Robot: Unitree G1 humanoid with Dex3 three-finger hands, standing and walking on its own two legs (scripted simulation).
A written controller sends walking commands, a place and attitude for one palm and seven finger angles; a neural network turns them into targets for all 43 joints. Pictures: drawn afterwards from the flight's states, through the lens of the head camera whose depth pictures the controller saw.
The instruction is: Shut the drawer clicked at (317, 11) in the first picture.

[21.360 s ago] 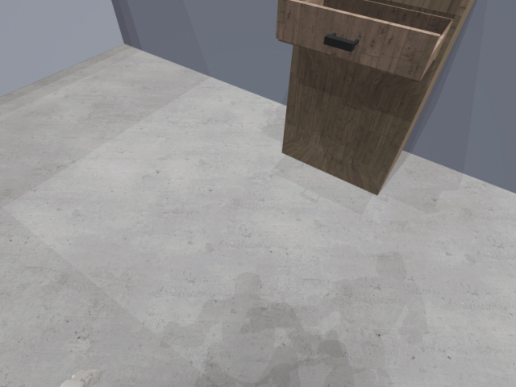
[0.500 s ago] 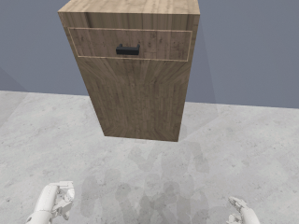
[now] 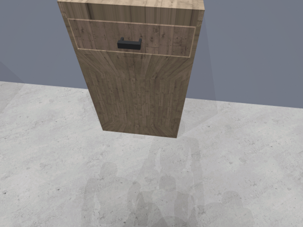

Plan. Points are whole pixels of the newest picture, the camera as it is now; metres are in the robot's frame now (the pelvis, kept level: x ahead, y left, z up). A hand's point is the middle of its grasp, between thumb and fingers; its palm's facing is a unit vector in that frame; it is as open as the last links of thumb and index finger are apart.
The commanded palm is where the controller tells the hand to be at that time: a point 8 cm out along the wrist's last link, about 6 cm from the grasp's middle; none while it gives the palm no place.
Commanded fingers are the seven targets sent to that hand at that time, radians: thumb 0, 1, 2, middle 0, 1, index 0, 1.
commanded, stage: let the arm hang, fingers relaxed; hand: left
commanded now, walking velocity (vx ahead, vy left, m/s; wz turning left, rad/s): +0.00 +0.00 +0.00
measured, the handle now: (130, 42) +0.83 +0.14 +0.04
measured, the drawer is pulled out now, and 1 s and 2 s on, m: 0.00 0.00 0.00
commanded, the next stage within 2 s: look to check the result in 0.44 s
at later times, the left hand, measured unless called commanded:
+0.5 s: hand out of the picture -0.01 +0.16 -0.18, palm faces +0.03 -0.98 -0.17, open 7.4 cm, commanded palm none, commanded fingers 0.00 0.90 0.90 -0.20 -0.30 -0.20 -0.30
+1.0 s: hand out of the picture +0.01 +0.15 -0.18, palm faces +0.02 -0.98 -0.17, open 7.4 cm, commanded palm none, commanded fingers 0.00 0.90 0.90 -0.20 -0.30 -0.20 -0.30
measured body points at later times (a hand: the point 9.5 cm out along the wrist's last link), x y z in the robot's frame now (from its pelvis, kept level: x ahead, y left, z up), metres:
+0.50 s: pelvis +0.00 -0.01 +0.00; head +0.02 -0.01 +0.45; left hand -0.01 +0.21 -0.16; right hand -0.03 -0.21 -0.16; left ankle +0.02 +0.11 -0.74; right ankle +0.02 -0.12 -0.74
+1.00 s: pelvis +0.01 -0.01 +0.00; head +0.03 -0.02 +0.45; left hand +0.01 +0.20 -0.16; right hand -0.01 -0.22 -0.16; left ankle +0.02 +0.11 -0.74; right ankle +0.02 -0.12 -0.74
